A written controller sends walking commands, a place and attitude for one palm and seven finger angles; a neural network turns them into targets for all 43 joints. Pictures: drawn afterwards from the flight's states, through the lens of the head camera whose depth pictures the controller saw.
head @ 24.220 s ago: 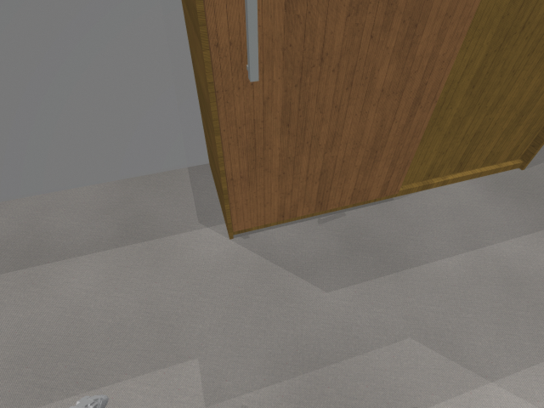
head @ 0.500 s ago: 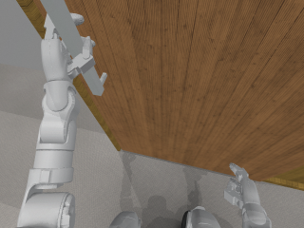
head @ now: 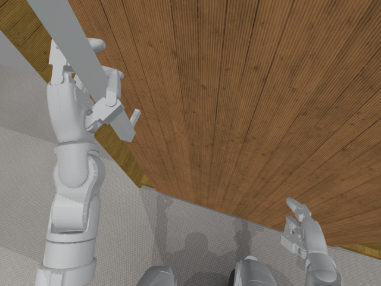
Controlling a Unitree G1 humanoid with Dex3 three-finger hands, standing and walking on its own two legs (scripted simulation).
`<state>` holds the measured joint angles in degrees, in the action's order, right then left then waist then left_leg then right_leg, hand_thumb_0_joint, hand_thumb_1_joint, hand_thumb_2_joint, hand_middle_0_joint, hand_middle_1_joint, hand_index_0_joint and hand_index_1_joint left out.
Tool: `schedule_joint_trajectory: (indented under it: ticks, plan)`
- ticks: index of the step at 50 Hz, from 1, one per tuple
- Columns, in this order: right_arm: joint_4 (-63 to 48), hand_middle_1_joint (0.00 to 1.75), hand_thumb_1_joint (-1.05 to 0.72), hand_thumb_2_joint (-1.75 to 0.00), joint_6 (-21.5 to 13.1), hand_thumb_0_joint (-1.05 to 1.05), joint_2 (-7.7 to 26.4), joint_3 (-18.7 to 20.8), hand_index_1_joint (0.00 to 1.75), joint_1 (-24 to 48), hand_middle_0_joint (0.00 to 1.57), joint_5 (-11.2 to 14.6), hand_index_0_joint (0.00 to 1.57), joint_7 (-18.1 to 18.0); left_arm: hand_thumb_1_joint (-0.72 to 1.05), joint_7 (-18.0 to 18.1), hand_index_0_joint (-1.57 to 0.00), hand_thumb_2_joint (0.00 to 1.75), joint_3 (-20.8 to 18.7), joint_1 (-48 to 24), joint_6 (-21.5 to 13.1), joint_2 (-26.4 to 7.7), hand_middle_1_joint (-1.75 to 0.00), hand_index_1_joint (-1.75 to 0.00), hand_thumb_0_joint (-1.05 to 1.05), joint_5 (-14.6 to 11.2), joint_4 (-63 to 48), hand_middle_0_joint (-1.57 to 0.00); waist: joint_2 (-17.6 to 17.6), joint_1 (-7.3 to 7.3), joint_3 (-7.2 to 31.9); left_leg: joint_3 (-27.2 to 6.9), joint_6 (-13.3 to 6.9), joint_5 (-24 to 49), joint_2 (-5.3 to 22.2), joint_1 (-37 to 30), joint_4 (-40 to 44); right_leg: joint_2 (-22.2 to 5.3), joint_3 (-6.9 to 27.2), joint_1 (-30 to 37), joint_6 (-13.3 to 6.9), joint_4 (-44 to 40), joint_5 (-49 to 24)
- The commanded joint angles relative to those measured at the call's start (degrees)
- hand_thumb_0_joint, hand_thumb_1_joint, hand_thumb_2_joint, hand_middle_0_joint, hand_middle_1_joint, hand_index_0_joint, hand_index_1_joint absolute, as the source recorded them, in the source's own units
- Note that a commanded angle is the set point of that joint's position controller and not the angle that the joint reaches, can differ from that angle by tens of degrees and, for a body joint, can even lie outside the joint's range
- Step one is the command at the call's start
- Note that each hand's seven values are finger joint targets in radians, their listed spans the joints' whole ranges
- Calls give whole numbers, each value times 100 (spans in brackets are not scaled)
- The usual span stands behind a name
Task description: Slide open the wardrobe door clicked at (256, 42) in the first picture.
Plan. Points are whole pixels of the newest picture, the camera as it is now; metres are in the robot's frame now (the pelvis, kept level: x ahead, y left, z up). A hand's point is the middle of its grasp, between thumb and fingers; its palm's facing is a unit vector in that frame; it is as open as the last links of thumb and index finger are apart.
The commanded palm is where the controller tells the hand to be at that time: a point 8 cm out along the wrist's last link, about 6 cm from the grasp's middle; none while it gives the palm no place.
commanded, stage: step sideways, sliding the door along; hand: left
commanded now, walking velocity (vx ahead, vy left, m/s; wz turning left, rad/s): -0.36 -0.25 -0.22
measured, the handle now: (104, 71) +0.38 +0.21 +0.20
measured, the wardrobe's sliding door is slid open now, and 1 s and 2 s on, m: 0.10 0.29 0.50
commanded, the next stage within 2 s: none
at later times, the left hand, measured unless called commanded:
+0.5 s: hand (175, 117) +0.33 +0.09 +0.18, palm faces +0.21 -0.98 -0.04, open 6.9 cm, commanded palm +0.29 +0.07 +0.19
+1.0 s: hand (245, 137) +0.31 -0.01 +0.18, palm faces +0.13 -0.99 -0.07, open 6.8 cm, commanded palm +0.29 +0.00 +0.19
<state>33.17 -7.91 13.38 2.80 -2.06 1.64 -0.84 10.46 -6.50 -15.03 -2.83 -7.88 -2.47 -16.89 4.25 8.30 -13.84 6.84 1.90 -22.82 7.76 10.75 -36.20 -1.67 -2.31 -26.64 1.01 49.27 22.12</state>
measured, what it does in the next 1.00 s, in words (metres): steps to the right: right foot, then left foot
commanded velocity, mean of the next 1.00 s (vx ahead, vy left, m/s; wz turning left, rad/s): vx -0.32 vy -0.26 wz -0.16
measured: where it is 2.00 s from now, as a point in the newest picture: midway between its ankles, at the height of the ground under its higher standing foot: outside the picture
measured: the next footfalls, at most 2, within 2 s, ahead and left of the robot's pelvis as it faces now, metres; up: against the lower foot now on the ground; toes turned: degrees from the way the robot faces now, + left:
right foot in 0.20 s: +0.11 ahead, -0.14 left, +0.00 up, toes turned -3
left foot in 0.46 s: +0.01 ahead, +0.09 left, +0.00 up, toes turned +9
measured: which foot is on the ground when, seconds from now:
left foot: down 0.00-0.26, up 0.28-0.44, down 0.46-0.80, up 0.82-0.96, down 0.98-1.00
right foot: up 0.00-0.18, down 0.20-0.44, up 0.46-0.76, down 0.78-0.98, up 1.00-1.00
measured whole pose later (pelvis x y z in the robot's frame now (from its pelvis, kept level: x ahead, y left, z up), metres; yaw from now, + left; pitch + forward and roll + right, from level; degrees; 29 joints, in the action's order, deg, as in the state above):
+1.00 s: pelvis -0.04 -0.12 -0.01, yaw -8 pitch +0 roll +0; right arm 32.9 -5.0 11.9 0.2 -0.1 0.4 -0.4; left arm 10.3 -6.0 -10.9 -3.9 -9.5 -1.8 -16.9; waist 0.1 3.4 -11.1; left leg 5.9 1.0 -14.2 3.7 15.9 -35.4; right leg 0.6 -2.3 -27.3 -1.0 35.5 10.0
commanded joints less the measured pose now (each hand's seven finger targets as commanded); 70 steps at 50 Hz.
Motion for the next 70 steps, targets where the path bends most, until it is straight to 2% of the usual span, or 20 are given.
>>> schedule_joint_trajectory:
  ticks: [1,11,14,20,21,22,24,30,36,38,40,41,44,47,49,51,56,64,68,70]
  plan:
    - [-937,30,-90,-90,-380,0,271,-25,30,-7,20,-20,20,267,90,-611,-45,90,1761,-2216,-1165,30,-140,-140,0,246,-2242,-45,1388,-840,3152,-336,-612,8409,1393,-3475,121,89,-177,-1050,-40,375,280]
    - [-1110,30,-90,-90,-387,0,103,-294,30,316,20,-62,20,186,90,-739,-45,90,1881,-1215,-1064,-17,-140,-140,0,196,-2442,-45,358,-809,2397,399,-279,5088,1213,-1362,-788,-171,3,951,54,-1607,-3474]
    - [-1085,30,-90,-90,-325,0,-25,-175,30,300,20,-58,20,87,90,-571,-45,90,1694,-313,-993,-276,-140,-140,0,217,-2662,-45,-2041,-539,3182,-416,112,-2127,-559,1164,-2535,-1718,2671,3107,-954,-2019,-10161]
    - [-878,30,-90,-90,-18,0,-87,-286,30,129,20,-163,20,221,90,-493,-45,90,1867,-307,-1523,-142,-140,-140,0,266,-3537,-45,-1030,-921,3824,-295,181,1030,-131,-530,400,-1048,1209,2699,-703,-1389,-7395]
    - [-931,30,-90,-90,-2,0,37,-204,30,117,20,-138,20,220,90,-566,-45,90,1988,-294,-1558,-111,-140,-140,0,245,-3483,-45,-884,-957,3835,-584,-79,3110,526,-1845,874,-697,875,1355,-351,-1066,-5176]
    - [-1134,30,-90,-90,-44,0,300,-88,30,303,20,-139,20,252,90,-667,-45,90,2126,-211,-1550,46,-140,-140,0,202,-3437,-45,589,-775,3765,-1683,-768,6136,1964,-2659,1028,-69,466,-113,78,-79,-1108]
    - [-1406,30,-90,-90,-88,0,540,19,30,384,20,-76,20,280,90,-656,-45,90,2321,-397,-1421,282,-140,-140,0,404,-2860,-45,541,-676,3078,-1166,-1052,7574,2252,-2805,902,244,563,-1020,34,1396,1151]
    - [-1067,30,-90,-90,-297,0,287,-47,30,138,20,-216,20,295,90,-658,-45,90,2037,-995,-1227,237,-140,-140,0,517,-2288,-45,1316,-824,2608,205,-524,6794,1526,-2739,874,176,-191,-719,86,169,-8]
    - [-1054,30,-90,-90,-412,0,161,-155,30,349,20,-124,20,249,90,-696,-45,90,1820,-1011,-1192,38,-140,-140,0,364,-2276,-45,1203,-801,2537,349,-385,5914,1426,-1976,269,374,-470,787,86,-1606,-1402]
    - [-1052,30,-90,-90,-384,0,31,-230,30,393,20,-16,20,193,90,-691,-45,90,1804,-1154,-1193,-139,-140,-140,0,357,-2486,-45,-59,-755,2701,420,-248,3763,864,-1182,-665,-115,-78,1610,33,-2338,-4072]
    - [-940,30,-90,-90,-389,0,-132,-309,30,399,20,-59,20,52,90,-569,-45,90,1587,-782,-1034,-495,-140,-140,0,302,-2489,-45,-1562,-617,2881,31,129,-1458,-394,570,-1730,-1515,1820,2246,-641,-2513,-8207]
    - [-890,30,-90,-90,-357,0,-62,-191,30,263,20,-78,20,29,90,-544,-45,90,1472,-324,-1001,-489,-140,-140,0,260,-2463,-45,-2069,-483,3313,-488,99,-1955,-683,767,-2231,-1588,2195,2488,-759,-2559,-7817]
    - [-539,30,-90,-90,-227,0,-175,-307,30,265,20,-69,20,83,90,-407,-45,90,1465,-1257,-1224,-345,-140,-140,0,257,-3115,-45,-1494,-820,3827,-760,141,-1499,-521,1095,-1402,-1586,1747,3541,-1139,-1981,-8047]
    - [-509,30,-90,-90,128,0,10,-205,30,57,20,-126,20,9,90,-455,-45,90,1108,-1306,-1299,-648,-140,-140,0,258,-2371,-45,-1027,-994,3866,-169,105,1243,-242,-1049,765,-801,715,1761,-500,-1487,-5602]
    - [-982,30,-90,-90,237,0,475,-27,30,325,20,-88,20,6,90,-584,-45,90,1110,-1437,-1235,-642,-140,-140,0,118,-2250,-45,1200,-776,3560,-2602,-1149,5430,2549,-2037,1701,119,404,-438,126,527,528]
    - [-860,30,-90,-90,94,0,397,-4,30,334,20,-212,20,97,90,-626,-45,90,934,-2433,-1132,-556,-140,-140,0,239,-2062,-45,820,-910,3020,-2354,-1323,5108,2586,-1574,1529,274,974,-960,9,2116,800]
    - [-664,30,-90,-90,14,0,512,103,30,18,20,-109,20,116,90,-696,-45,90,1171,-2357,-752,-224,-140,-140,0,203,-853,-45,1160,-793,2849,-744,-763,5465,1725,-2118,1160,78,280,-705,135,931,82]
    - [-667,30,-90,-90,-138,0,519,38,30,-11,20,56,20,4,90,-610,-45,90,1177,-3032,-710,-303,-140,-140,0,84,-276,-45,1447,-933,2859,-332,-428,3951,1287,-1220,909,332,-324,1555,100,-1954,-785]
    - [-617,30,-90,-90,-178,0,-58,-242,30,332,20,168,20,-175,90,-446,-45,90,974,-3762,-624,-974,-140,-140,0,99,-323,-45,-1167,-887,3022,-14,-95,-610,-129,703,-791,-1492,869,2172,-500,-2616,-5509]
    - [-364,30,-90,-90,-117,0,281,-48,30,-1,20,118,20,-372,90,-349,-45,90,649,-3333,-537,-1206,-140,-140,0,12,-455,-45,-1849,-840,3728,-185,13,-266,-326,801,-804,-1283,768,3073,-685,-1773,-6743]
